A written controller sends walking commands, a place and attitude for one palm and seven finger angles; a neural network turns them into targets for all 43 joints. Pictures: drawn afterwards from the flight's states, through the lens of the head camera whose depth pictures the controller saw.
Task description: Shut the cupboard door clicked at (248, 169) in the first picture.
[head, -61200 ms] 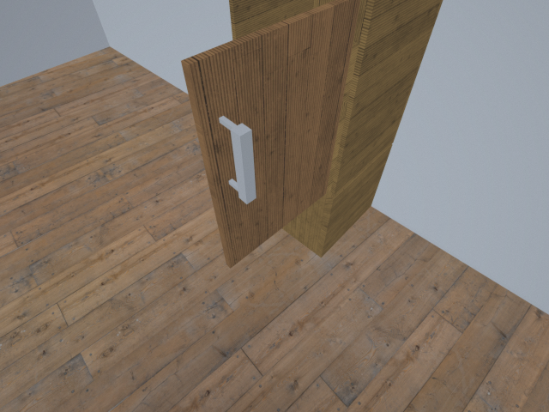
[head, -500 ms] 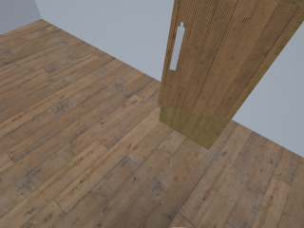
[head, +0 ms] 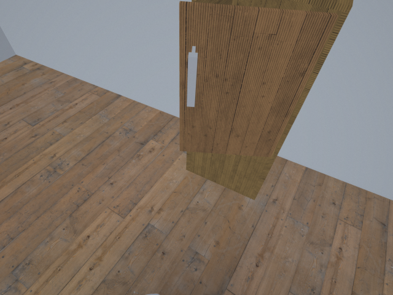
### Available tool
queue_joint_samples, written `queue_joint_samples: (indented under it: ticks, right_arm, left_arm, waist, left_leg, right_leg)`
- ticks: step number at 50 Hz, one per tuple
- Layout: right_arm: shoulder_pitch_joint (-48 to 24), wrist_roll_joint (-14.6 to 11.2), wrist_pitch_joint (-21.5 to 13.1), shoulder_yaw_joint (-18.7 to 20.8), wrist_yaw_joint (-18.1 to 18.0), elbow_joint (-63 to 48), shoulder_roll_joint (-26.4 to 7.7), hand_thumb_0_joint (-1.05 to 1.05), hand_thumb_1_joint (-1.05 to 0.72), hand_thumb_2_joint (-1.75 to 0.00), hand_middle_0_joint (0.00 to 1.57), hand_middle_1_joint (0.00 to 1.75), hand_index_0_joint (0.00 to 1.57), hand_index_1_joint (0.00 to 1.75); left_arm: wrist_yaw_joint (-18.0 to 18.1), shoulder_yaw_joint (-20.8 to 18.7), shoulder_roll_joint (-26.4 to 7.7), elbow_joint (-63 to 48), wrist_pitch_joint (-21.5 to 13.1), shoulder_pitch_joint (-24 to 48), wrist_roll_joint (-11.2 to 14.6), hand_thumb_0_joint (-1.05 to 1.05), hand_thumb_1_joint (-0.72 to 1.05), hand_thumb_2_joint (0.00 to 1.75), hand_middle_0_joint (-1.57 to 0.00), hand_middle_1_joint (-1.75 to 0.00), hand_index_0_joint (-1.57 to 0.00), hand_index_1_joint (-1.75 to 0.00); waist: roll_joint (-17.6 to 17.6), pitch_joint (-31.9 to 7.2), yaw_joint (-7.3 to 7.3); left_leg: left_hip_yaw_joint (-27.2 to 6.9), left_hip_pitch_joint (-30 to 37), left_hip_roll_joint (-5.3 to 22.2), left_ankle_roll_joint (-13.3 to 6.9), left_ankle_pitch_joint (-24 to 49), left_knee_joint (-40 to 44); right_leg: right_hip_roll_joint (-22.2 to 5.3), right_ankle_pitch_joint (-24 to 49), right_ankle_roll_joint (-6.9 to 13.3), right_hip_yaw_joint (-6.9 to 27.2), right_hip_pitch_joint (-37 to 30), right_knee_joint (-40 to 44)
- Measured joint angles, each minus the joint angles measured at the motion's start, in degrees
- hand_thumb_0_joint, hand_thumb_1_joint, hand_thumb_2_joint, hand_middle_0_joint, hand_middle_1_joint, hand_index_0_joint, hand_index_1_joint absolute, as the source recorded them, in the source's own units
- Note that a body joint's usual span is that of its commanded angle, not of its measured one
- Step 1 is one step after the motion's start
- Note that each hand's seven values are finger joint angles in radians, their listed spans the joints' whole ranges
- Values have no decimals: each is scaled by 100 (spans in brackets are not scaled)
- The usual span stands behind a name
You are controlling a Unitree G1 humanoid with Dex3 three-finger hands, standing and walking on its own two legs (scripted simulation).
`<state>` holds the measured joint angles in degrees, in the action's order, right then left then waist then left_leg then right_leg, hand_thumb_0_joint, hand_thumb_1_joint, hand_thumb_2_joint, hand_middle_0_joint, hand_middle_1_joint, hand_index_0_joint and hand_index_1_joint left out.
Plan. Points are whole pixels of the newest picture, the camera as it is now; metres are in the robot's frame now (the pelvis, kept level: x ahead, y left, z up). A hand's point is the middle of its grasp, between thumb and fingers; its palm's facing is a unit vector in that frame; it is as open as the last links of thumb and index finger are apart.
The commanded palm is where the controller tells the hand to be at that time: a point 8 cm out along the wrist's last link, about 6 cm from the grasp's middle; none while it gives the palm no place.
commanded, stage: take the last steps up to it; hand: left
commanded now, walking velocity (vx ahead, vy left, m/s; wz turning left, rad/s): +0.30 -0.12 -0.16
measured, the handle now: (192, 77) +0.70 +0.05 +0.05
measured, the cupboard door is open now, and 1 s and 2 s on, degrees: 24 24 24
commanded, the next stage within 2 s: come to a stop and stand still in 0.52 s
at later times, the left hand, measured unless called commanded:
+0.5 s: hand (158, 239) +0.28 +0.11 -0.17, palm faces -0.19 -0.97 -0.16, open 7.4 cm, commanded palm none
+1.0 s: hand (170, 241) +0.28 +0.08 -0.18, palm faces -0.01 -0.98 -0.20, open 7.3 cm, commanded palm none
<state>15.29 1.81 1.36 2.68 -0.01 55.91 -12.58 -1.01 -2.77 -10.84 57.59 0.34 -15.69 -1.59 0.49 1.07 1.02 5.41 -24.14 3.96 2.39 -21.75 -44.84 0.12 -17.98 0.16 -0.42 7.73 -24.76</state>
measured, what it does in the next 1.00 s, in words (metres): walks ahead: left foot, then right foot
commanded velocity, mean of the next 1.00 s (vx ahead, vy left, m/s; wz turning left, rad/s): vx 0.05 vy -0.02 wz -0.03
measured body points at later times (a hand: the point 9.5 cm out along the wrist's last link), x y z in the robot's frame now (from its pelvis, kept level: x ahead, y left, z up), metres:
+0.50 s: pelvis +0.15 -0.05 +0.00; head +0.19 -0.06 +0.44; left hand +0.29 +0.16 -0.15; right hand +0.00 -0.24 -0.15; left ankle +0.05 +0.10 -0.74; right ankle +0.23 -0.18 -0.73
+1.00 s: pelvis +0.23 -0.10 +0.00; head +0.26 -0.09 +0.44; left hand +0.29 +0.13 -0.16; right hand +0.33 -0.34 -0.14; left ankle +0.29 -0.01 -0.74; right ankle +0.23 -0.19 -0.74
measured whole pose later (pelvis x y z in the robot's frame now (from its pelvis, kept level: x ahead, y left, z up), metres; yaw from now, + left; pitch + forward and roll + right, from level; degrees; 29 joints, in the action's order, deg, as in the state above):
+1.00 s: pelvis +0.23 -0.10 +0.00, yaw -5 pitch -1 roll +0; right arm 6.2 1.3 2.2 1.3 -1.6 54.5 -10.6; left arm 1.8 -1.7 -9.8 58.3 1.6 -12.5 -1.1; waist 0.9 3.9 -2.2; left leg 4.6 -18.3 0.6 -2.1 -12.9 -31.7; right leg 0.0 -17.3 2.6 -7.1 14.2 -31.9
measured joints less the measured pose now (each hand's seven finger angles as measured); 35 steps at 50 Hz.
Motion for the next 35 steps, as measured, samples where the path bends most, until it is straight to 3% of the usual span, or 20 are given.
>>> queue_joint_samples:
  ticks: [2,5,7,10,14,18,22,25,26,28,31,33,35]
  right_arm:
    - [33,13,-155,-35,-16,-91,5,1,-91,-90,19,30,20,30]
    - [47,95,-345,-101,-100,-102,96,1,-90,-90,20,30,20,30]
    - [173,95,-393,-151,-146,-85,183,1,-90,-90,20,30,20,30]
    - [396,77,-431,-206,-193,71,300,0,-90,-90,20,30,20,30]
    - [687,44,-435,-218,-206,319,421,0,-90,-90,20,30,20,30]
    - [938,46,-388,-191,-181,531,522,0,-90,-90,20,30,20,30]
    - [1121,69,-323,-154,-147,693,590,1,-90,-90,20,30,20,30]
    - [1248,49,-266,-125,-128,815,599,1,-90,-90,20,30,20,30]
    - [1310,17,-249,-117,-110,857,613,1,-90,-90,20,30,20,30]
    - [1126,-62,-142,-102,-95,942,552,1,-90,-90,20,30,20,30]
    - [737,-85,-63,-50,-113,863,461,1,-90,-90,20,30,20,30]
    - [498,-60,-76,-35,-128,717,414,1,-91,-90,20,30,20,30]
    - [265,-50,-96,-53,-155,563,379,1,-91,-90,19,30,19,30]
  left_arm:
    - [-28,-17,-15,85,30,-118,25,1,91,90,-20,-30,-20,-30]
    - [-77,-50,-80,221,166,-172,15,1,91,90,-20,-30,-20,-30]
    - [-126,-74,-145,282,212,-97,-32,1,91,90,-20,-30,-20,-30]
    - [-170,-124,-206,220,198,96,-42,1,91,90,-20,-30,-20,-30]
    - [-169,-134,-217,88,163,355,-18,1,91,90,-19,-30,-20,-30]
    - [-163,-102,-180,33,175,648,-10,1,91,90,-19,-30,-19,-30]
    - [-164,-59,-119,4,151,935,8,1,92,90,-19,-30,-19,-30]
    - [-162,-30,-63,-51,26,1049,16,1,91,90,-19,-30,-19,-30]
    - [-155,-14,-70,-80,-69,1048,9,1,91,90,-19,-30,-20,-30]
    - [-66,-12,42,-63,-254,1099,27,1,91,90,-19,-30,-20,-30]
    - [51,49,195,2,-296,991,69,0,91,90,-19,-30,-20,-30]
    - [155,2,262,55,-304,860,114,0,93,90,-20,-30,-20,-30]
    - [226,-10,221,90,-336,769,103,-2,95,90,-20,-30,-20,-30]
  waist:
    - [42,-31,-6]
    - [186,-41,28]
    - [242,-40,58]
    - [251,18,32]
    - [198,105,46]
    - [148,215,148]
    - [96,330,314]
    - [23,365,369]
    - [48,340,362]
    - [-99,451,301]
    - [-171,470,264]
    - [-183,374,234]
    - [-183,259,173]
  left_leg:
    - [21,373,-3,-46,311,933]
    - [204,451,15,-419,393,803]
    - [285,686,33,-449,378,1036]
    - [365,1137,69,-381,568,1654]
    - [468,1640,120,-305,699,2267]
    - [543,1980,153,-186,610,2495]
    - [574,2204,221,-2,357,2441]
    - [558,2284,358,200,-25,2082]
    - [521,2178,395,205,-229,1688]
    - [105,1592,435,5,-791,118]
    - [-249,621,217,-163,-736,-1682]
    - [-225,187,167,-163,-491,-1796]
    - [-168,-41,118,-112,-281,-1322]
  right_leg:
    - [32,-276,1,47,75,-358]
    - [53,-871,152,129,813,-2254]
    - [17,-583,150,47,1368,-3379]
    - [-103,30,53,-21,1978,-3942]
    - [-272,627,-47,-17,2468,-3652]
    - [-442,991,-77,-129,2591,-2814]
    - [-453,931,-4,-291,2321,-1769]
    - [-306,927,119,-438,1790,-939]
    - [-286,963,204,-443,1547,-651]
    - [-162,689,252,-523,1527,-921]
    - [-72,568,269,-641,1204,-697]
    - [-11,642,303,-730,957,-358]
    - [45,687,348,-805,770,-88]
